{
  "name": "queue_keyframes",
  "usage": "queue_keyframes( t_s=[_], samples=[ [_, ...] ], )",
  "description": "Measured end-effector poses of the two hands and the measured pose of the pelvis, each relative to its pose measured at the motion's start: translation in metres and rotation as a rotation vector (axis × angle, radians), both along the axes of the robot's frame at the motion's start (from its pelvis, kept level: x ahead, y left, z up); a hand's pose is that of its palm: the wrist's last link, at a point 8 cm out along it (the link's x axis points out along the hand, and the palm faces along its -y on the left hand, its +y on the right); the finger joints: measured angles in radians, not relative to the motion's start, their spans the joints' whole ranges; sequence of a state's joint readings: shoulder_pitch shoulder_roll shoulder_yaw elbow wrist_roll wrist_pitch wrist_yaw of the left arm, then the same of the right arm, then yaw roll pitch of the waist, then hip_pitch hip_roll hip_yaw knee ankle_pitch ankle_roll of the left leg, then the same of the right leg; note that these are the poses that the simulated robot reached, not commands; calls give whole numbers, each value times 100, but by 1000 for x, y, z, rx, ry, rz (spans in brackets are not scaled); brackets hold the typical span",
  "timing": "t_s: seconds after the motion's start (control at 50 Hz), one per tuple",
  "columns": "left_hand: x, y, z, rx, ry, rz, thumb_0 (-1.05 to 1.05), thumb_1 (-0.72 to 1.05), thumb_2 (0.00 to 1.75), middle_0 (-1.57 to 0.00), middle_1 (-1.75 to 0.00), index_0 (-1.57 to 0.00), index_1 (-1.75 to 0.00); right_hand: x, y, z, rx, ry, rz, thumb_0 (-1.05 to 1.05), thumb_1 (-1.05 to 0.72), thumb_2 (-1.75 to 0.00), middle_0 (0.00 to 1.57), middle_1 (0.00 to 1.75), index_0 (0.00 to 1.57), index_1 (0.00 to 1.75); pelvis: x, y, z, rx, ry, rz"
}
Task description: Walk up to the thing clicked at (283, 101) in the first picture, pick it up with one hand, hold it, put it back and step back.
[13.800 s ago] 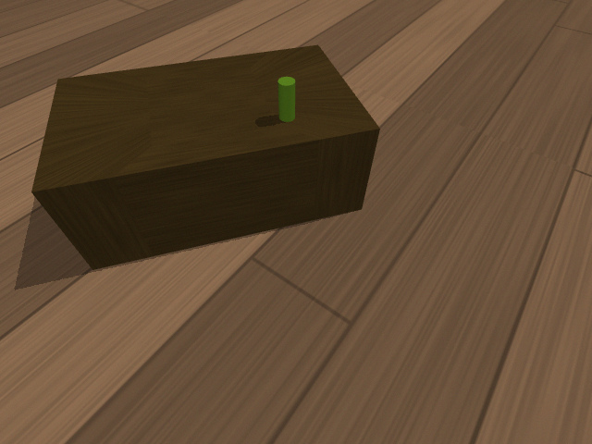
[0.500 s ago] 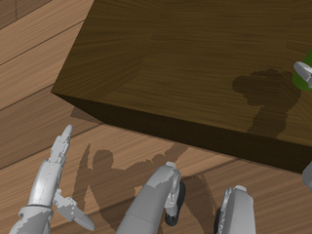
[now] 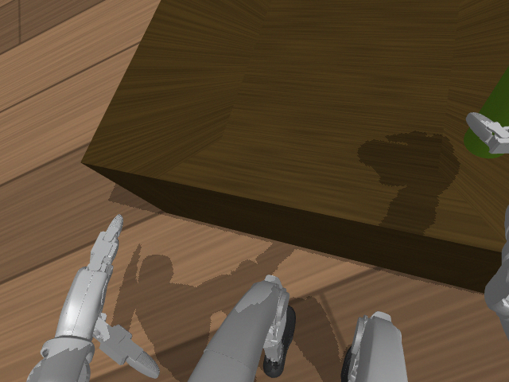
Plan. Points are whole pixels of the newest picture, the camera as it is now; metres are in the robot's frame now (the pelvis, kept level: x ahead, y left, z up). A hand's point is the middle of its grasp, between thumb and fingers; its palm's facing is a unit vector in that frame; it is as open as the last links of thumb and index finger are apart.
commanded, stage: lift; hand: right
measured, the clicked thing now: out of the picture +0.54 -0.21 +0.00
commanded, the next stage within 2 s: hold in 1.42 s
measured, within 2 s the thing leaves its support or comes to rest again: neither
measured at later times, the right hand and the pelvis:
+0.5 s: hand out of the picture +0.47 -0.21 +0.07, palm faces +0.20 +0.98 -0.02, open 9.4 cm; pelvis +0.02 +0.00 +0.05, yaw -2 degrees
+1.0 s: hand out of the picture +0.40 -0.19 +0.12, palm faces +0.21 +0.98 -0.01, open 9.3 cm; pelvis +0.02 +0.00 +0.08, yaw -3 degrees
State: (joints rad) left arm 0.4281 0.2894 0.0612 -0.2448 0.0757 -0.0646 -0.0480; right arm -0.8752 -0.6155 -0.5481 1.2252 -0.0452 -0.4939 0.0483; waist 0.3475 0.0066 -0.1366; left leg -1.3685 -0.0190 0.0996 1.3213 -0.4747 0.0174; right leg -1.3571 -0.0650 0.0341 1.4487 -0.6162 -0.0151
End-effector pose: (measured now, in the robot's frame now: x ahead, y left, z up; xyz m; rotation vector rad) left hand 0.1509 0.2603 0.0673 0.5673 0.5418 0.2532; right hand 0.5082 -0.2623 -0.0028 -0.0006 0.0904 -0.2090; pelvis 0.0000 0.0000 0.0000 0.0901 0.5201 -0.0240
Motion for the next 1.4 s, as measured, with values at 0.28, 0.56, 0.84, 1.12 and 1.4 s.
queue_keyframes(
  t_s=[0.28, 0.56, 0.84, 1.12, 1.4],
  samples=[
    [8, -1, 5, -80, -2, 7, -1, -51, 4, -5, -5, -6, -4, -31, 2, 35, 4, -7, 1, -1, 39, -103, 80, 116, 82, 118, 11, 0, 25, -14, -57, -9],
    [16, 0, 3, -188, 24, 15, -1, -53, 5, -6, -5, -5, -5, -86, 1, 84, -3, -25, -3, -1, 39, -104, 80, 117, 82, 118, 21, 0, 57, -44, -158, -18],
    [19, -2, -3, -257, 59, 32, -1, -53, 5, -5, -5, -5, -4, -131, 16, 112, -4, -51, 1, -1, 39, -104, 80, 116, 82, 118, 22, 4, 77, -70, -239, -20],
    [21, 0, -6, -291, 78, 66, -1, -52, 4, -5, -5, -5, -4, -153, 24, 132, -4, -64, 2, -1, 40, -105, 80, 116, 82, 118, 24, 5, 90, -80, -292, -16],
    [33, -8, 4, -296, 69, 63, -1, -52, 4, -5, -5, -5, -4, -162, 18, 143, -11, -69, -2, -1, 40, -105, 80, 116, 82, 118, 32, 0, 99, -82, -320, -20]
  ],
)
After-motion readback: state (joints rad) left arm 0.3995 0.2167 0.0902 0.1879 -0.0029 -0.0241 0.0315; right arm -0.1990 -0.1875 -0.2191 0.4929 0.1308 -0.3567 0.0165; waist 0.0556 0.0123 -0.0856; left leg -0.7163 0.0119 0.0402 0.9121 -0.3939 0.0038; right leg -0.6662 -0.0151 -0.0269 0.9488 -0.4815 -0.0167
